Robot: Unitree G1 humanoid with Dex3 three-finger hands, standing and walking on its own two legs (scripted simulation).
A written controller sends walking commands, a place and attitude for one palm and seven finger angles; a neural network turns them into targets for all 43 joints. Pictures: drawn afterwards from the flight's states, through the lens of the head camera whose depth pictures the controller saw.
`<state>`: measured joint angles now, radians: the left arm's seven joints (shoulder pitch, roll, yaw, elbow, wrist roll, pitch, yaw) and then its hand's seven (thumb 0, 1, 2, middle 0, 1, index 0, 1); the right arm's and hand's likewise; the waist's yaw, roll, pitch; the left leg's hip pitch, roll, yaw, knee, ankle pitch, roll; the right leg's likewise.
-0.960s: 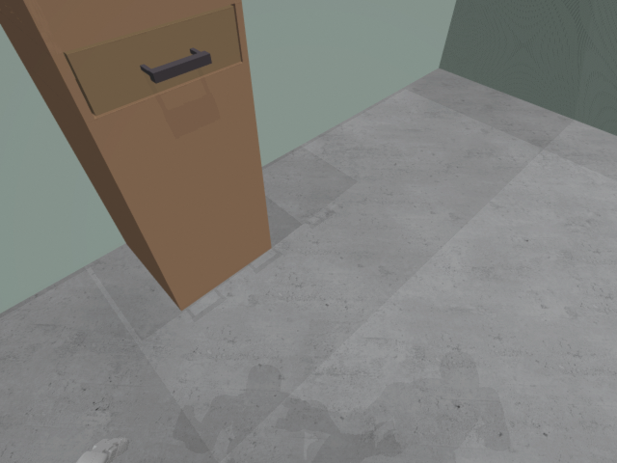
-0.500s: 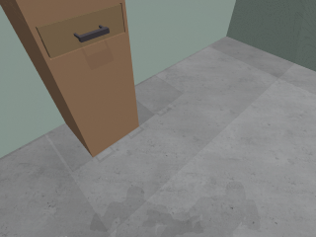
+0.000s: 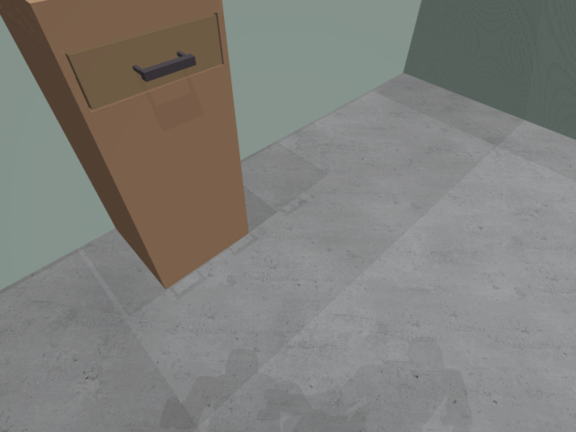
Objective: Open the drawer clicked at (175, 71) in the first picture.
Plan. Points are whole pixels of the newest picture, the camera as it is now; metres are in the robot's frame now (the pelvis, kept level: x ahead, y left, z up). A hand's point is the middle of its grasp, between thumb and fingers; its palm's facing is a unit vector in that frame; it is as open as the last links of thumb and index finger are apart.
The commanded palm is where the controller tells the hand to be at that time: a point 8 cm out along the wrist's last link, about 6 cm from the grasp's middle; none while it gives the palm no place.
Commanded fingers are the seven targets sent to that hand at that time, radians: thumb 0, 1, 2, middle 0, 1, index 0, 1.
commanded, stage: look at it before walking up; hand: left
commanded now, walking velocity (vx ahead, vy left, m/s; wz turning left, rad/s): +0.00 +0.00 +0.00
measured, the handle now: (164, 64) +0.90 +0.37 +0.09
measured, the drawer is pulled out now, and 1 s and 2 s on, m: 0.00 0.00 0.00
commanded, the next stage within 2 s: walk to a spot facing it in 0.58 s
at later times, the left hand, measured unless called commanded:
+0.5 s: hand out of the picture +0.07 +0.25 -0.16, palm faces -0.03 -0.94 -0.33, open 7.4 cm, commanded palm none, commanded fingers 0.00 0.90 0.90 -0.20 -0.30 -0.20 -0.30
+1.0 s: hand out of the picture +0.06 +0.22 -0.18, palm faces -0.12 -0.95 -0.29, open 7.4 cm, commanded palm none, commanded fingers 0.00 0.90 0.90 -0.20 -0.30 -0.20 -0.30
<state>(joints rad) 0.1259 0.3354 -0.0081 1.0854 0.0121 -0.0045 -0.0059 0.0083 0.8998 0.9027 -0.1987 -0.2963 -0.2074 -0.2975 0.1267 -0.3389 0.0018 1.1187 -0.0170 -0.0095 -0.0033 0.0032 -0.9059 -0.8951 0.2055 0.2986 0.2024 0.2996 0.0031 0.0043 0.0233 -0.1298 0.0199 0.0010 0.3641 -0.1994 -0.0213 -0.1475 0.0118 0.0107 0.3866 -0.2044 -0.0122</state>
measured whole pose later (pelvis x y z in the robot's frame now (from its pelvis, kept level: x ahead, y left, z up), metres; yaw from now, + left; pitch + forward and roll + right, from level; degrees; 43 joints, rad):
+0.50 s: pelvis +0.00 +0.01 +0.00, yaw +0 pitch -2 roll +0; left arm 0.14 0.34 -0.01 1.10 0.01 -0.01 -0.01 0.01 0.90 0.90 -0.20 -0.30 -0.21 -0.30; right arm 0.13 -0.33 0.00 1.13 -0.01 -0.01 0.00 0.00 -0.91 -0.90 0.21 0.30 0.20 0.30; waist 0.01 0.00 0.03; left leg -0.14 0.01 0.00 0.36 -0.20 -0.01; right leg -0.15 0.00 0.01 0.37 -0.19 0.00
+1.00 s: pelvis -0.01 +0.00 -0.01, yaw -8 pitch -1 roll +2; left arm 0.20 0.28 0.03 1.00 0.02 0.07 -0.01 0.01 0.90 0.90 -0.20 -0.30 -0.20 -0.30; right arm 0.12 -0.24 -0.03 1.01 -0.02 0.02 -0.02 0.00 -0.91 -0.90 0.21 0.30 0.20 0.30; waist 0.03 -0.02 0.08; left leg -0.20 0.04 0.14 0.52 -0.29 -0.01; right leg -0.35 0.01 0.04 0.78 -0.41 0.01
